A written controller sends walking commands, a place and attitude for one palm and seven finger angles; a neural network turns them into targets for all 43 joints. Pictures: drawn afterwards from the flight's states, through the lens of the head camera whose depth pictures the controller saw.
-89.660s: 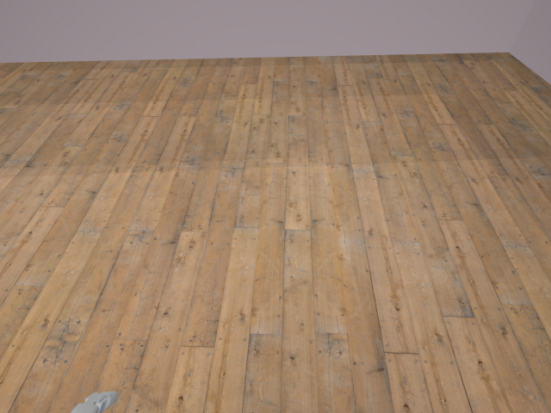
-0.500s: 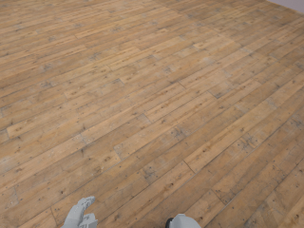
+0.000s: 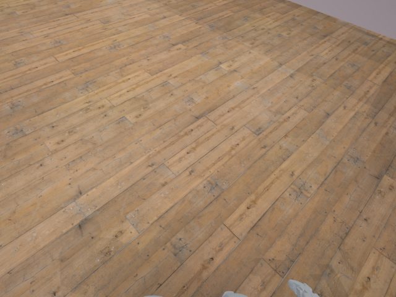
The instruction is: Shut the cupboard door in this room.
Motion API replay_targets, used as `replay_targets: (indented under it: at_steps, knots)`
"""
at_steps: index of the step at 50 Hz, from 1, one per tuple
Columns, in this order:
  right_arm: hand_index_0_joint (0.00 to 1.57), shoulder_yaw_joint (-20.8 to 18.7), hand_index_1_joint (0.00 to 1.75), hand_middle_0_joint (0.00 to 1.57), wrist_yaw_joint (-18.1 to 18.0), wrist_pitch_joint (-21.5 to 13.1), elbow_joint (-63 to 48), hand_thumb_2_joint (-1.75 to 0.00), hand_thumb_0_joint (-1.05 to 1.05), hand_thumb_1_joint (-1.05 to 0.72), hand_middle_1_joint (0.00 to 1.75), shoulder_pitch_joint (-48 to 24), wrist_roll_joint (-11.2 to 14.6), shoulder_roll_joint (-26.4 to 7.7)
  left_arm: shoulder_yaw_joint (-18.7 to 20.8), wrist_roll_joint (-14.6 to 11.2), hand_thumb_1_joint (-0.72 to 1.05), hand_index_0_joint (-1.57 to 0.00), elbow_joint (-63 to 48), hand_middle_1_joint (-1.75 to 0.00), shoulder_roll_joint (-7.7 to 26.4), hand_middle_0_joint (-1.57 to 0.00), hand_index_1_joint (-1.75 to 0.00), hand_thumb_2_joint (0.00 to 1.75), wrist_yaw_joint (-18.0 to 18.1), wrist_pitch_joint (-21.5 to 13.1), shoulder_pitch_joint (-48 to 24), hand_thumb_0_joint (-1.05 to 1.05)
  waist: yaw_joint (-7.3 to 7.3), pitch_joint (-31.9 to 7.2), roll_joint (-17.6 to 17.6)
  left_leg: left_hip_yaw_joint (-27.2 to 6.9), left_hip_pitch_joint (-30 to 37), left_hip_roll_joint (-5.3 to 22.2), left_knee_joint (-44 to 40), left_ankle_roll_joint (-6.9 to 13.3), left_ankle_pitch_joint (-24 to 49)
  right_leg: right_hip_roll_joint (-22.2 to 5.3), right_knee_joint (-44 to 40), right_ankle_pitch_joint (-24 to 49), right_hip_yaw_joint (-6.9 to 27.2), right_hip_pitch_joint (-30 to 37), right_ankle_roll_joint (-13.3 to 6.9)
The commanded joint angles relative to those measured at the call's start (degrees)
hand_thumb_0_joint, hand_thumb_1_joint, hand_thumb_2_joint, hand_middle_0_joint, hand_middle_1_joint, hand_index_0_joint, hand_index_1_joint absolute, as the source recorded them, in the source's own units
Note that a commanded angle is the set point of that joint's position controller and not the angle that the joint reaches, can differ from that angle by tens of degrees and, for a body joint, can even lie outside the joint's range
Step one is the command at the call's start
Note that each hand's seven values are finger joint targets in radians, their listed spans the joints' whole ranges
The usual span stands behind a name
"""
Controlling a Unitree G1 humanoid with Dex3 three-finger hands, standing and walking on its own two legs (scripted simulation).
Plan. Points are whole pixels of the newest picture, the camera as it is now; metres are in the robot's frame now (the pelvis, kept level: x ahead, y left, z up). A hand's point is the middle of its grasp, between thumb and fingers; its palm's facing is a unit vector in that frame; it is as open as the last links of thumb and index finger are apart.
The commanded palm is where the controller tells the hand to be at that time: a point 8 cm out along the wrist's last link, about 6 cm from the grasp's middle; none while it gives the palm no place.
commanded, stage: turn to face it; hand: left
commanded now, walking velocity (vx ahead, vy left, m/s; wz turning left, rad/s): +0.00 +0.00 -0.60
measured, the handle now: out of the picture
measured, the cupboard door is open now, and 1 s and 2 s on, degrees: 55 55 55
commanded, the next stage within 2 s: take the last steps up to it in 1.82 s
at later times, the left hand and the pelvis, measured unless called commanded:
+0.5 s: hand (139, 273) +0.18 +0.14 -0.15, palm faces -0.33 -0.90 -0.28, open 7.3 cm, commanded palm none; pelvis +0.01 -0.01 +0.00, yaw -20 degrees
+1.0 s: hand (156, 247) +0.24 +0.12 -0.15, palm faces -0.58 -0.79 -0.21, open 7.4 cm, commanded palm none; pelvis +0.03 +0.02 +0.01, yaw -38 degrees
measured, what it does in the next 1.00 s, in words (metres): steps on the spot, turning right: right foot, then left foot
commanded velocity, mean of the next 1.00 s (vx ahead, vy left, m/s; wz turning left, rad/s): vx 0.00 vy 0.00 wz -0.60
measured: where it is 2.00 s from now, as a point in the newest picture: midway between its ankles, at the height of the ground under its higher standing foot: outside the picture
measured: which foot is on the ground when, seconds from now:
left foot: down 0.00-0.36, up 0.38-0.70, down 0.72-1.00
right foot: up 0.00-0.34, down 0.36-0.72, up 0.74-1.00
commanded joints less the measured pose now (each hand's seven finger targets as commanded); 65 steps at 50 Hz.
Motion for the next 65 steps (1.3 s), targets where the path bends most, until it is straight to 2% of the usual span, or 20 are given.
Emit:
replay_targets:
  at_steps: [1,12,16,17,18,19,24,31,34,36,37,40,50,53,54,55,56,57,61,65]
  knots:
    - [0.20,-2.94,0.30,0.20,-1.22,-0.23,-4.86,-0.90,0.00,-0.90,0.30,2.42,-0.57,-12.19,2.36,0.55,0.90,-0.20,-5.91,-0.30,6.54,-0.20,-0.30,0.90,-0.91,-0.43,-1.09,0.00,-1.54,-2.57,11.87,-12.33,5.98,19.52,-17.41,8.07,17.66,-3.98,22.53,-2.47,-1.86,-8.67,2.16]
    - [0.20,-4.41,0.30,0.20,-0.29,0.28,-2.83,-0.90,0.00,-0.90,0.30,7.93,-0.41,-13.76,0.63,0.49,0.90,-0.20,-9.48,-0.30,3.92,-0.20,-0.30,0.90,-1.93,-0.43,-5.93,0.00,-4.60,-5.52,14.71,2.09,15.08,18.54,-10.07,6.32,29.17,-4.27,-0.44,1.59,-10.21,-1.32,1.89]
    - [0.20,-4.89,0.30,0.20,0.17,0.64,-3.20,-0.90,0.00,-0.90,0.30,5.61,-0.05,-14.94,1.04,0.46,0.90,-0.20,-8.44,-0.30,5.46,-0.20,-0.30,0.90,-1.74,-1.08,-1.53,0.00,-1.32,-7.16,12.56,5.68,9.70,17.60,-1.75,2.21,24.32,-3.64,-15.59,12.74,-11.17,10.86,-0.18]
    - [0.20,-4.73,0.30,0.20,0.60,0.67,-3.62,-0.90,0.00,-0.90,0.30,5.72,0.50,-13.58,1.50,0.76,0.90,-0.20,-7.42,-0.30,8.80,-0.20,-0.30,0.90,-1.34,-1.72,2.22,0.00,0.56,-9.30,6.04,7.56,3.73,14.97,6.65,-0.67,17.94,-7.57,-21.84,20.95,-5.74,19.76,-2.01]
    - [0.20,-3.39,0.30,0.20,0.78,0.77,-6.29,-0.90,0.00,-0.90,0.30,3.76,0.79,-8.57,2.73,1.26,0.90,-0.20,-6.62,-0.30,15.12,-0.20,-0.30,0.90,-0.46,-2.51,5.57,0.00,2.58,-9.29,-13.50,10.45,-12.69,5.97,19.61,-4.27,-12.54,-21.72,-25.17,39.91,14.22,28.68,-7.88]
    - [0.20,-2.95,0.30,0.20,0.32,1.60,-7.56,-0.90,0.00,-0.90,0.30,1.20,0.76,-9.39,2.91,0.34,0.90,-0.20,-5.75,-0.30,16.99,-0.20,-0.30,0.90,0.41,-2.26,7.63,0.00,3.61,-8.90,-13.66,2.91,-16.73,3.03,29.78,-4.56,-22.39,-26.87,-24.47,50.56,18.47,25.27,-13.38]
    - [0.20,-3.18,0.30,0.20,0.70,2.06,-4.72,-0.90,0.00,-0.90,0.30,3.88,0.50,-9.94,1.28,0.37,0.90,-0.20,-9.68,-0.30,10.90,-0.20,-0.30,0.90,1.44,-1.87,-4.79,0.00,-2.38,-6.00,-7.83,-2.17,-14.91,4.73,31.20,-5.41,-7.75,-16.90,-24.50,33.40,7.86,16.06,-10.75]
    - [0.20,-2.86,0.30,0.20,0.38,1.39,-4.89,-0.90,0.00,-0.90,0.30,5.12,0.99,-8.32,1.99,0.79,0.90,-0.20,-8.93,-0.30,12.86,-0.20,-0.30,0.90,0.69,-1.51,-3.95,0.00,-1.70,-6.99,-7.25,-0.31,-5.06,0.71,9.55,-5.13,-8.56,-15.59,-22.28,30.94,12.91,12.90,-11.01]
    - [0.20,-2.95,0.30,0.20,-0.08,0.30,-2.93,-0.90,0.00,-0.90,0.30,11.65,1.02,-9.50,1.79,0.07,0.90,-0.20,-9.57,-0.30,10.99,-0.20,-0.30,0.90,0.51,-0.94,-7.27,0.00,-5.11,-8.40,-4.71,-0.77,8.31,0.93,-8.19,-4.45,3.10,-11.22,-16.60,25.14,11.39,5.50,-5.92]
    - [0.20,-4.55,0.30,0.20,-0.58,-0.44,-3.35,-0.90,0.00,-0.90,0.30,13.28,-0.18,-18.86,0.51,-0.68,0.90,-0.20,-11.38,-0.30,5.14,-0.20,-0.30,0.90,-0.20,-0.59,-5.19,0.00,-4.91,-8.78,21.87,-22.77,15.93,23.86,-18.22,4.42,13.71,0.74,5.39,-9.30,-2.86,-9.01,0.76]
    - [0.20,-4.21,0.30,0.20,-0.60,-0.04,-3.95,-0.90,0.00,-0.90,0.30,13.05,-0.40,-18.36,0.53,-0.09,0.90,-0.20,-11.51,-0.30,7.47,-0.20,-0.30,0.90,-0.18,-0.56,-7.02,0.00,-5.70,-7.60,16.06,-22.54,11.83,26.46,-16.69,8.10,16.74,-2.34,14.73,-10.50,-0.72,-7.34,0.52]
    - [0.20,-3.09,0.30,0.20,-1.01,-0.21,-5.80,-0.90,0.00,-0.90,0.30,6.04,-0.65,-14.30,1.65,0.40,0.90,-0.20,-9.55,-0.30,7.30,-0.20,-0.30,0.90,-1.58,0.04,-6.49,0.00,-2.64,-3.93,13.15,-10.87,7.74,19.88,-16.06,7.03,19.70,-4.45,22.69,-3.43,-2.36,-8.07,2.16]
    - [0.20,-4.52,0.30,0.20,-0.27,0.45,-3.19,-0.90,0.00,-0.90,0.30,9.35,-0.49,-14.84,0.51,0.16,0.90,-0.20,-10.29,-0.30,4.14,-0.20,-0.30,0.90,-2.13,-0.25,-8.70,0.00,-4.79,-6.53,15.65,2.09,14.13,19.44,-9.30,5.65,27.98,-4.05,-1.48,0.03,-9.76,1.18,1.29]
    - [0.20,-4.81,0.30,0.20,0.20,0.74,-3.49,-0.90,0.00,-0.90,0.30,6.79,0.02,-15.31,0.96,0.30,0.90,-0.20,-8.59,-0.30,6.01,-0.20,-0.30,0.90,-1.83,-0.92,-3.08,0.00,-1.15,-7.40,11.41,5.71,8.09,17.70,-0.97,1.46,21.37,-3.37,-17.38,13.31,-10.66,13.27,-0.34]
    - [0.20,-4.64,0.30,0.20,0.55,0.79,-4.14,-0.90,0.00,-0.90,0.30,6.58,0.60,-13.62,1.60,0.66,0.90,-0.20,-7.33,-0.30,9.53,-0.20,-0.30,0.90,-1.38,-1.52,1.28,0.00,0.87,-9.61,3.18,8.02,1.84,14.44,7.74,-1.50,13.23,-8.76,-23.23,21.14,-3.86,21.69,-2.45]
    - [0.20,-3.30,0.30,0.20,0.75,0.90,-7.08,-0.90,0.00,-0.90,0.30,3.59,0.83,-8.56,2.74,1.09,0.90,-0.20,-6.45,-0.30,15.75,-0.20,-0.30,0.90,-0.44,-2.24,4.12,0.00,2.69,-7.93,-15.60,9.83,-15.02,4.95,20.73,-4.77,-18.40,-22.61,-25.90,39.03,16.60,28.19,-8.56]
    - [0.20,-3.02,0.30,0.20,0.26,1.94,-7.93,-0.90,0.00,-0.90,0.30,1.70,0.75,-10.15,2.87,0.14,0.90,-0.20,-5.79,-0.30,17.10,-0.20,-0.30,0.90,0.31,-1.99,5.91,0.00,3.45,-7.81,-14.73,1.66,-17.08,3.52,30.01,-4.64,-22.23,-26.57,-26.24,43.27,19.58,23.57,-13.39]
    - [0.20,-3.14,0.30,0.20,0.30,2.44,-8.15,-0.90,0.00,-0.90,0.30,0.71,0.77,-10.01,2.74,0.11,0.90,-0.20,-6.37,-0.30,15.99,-0.20,-0.30,0.90,0.80,-1.64,4.38,0.00,2.36,-4.34,-8.77,-1.73,-18.33,4.62,33.14,-4.30,-18.42,-25.31,-26.93,37.66,16.58,20.03,-14.05]
    - [0.20,-3.35,0.30,0.20,0.73,2.44,-5.09,-0.90,0.00,-0.90,0.30,3.30,0.39,-10.25,1.23,0.14,0.90,-0.20,-9.09,-0.30,10.54,-0.20,-0.30,0.90,1.15,-2.09,-4.84,0.00,-2.41,-5.08,-8.38,-2.68,-15.45,4.62,31.69,-5.57,-7.03,-16.39,-25.59,32.04,9.08,15.62,-10.67]
    - [0.20,-3.24,0.30,0.20,0.89,2.53,-4.75,-0.90,0.00,-0.90,0.30,3.76,0.42,-9.07,1.46,0.43,0.90,-0.20,-8.74,-0.30,11.58,-0.20,-0.30,0.90,0.84,-2.23,-3.67,0.00,-2.22,-6.72,-4.71,-1.35,-11.78,2.72,24.17,-5.98,-5.69,-15.26,-25.62,27.07,9.69,14.93,-10.84]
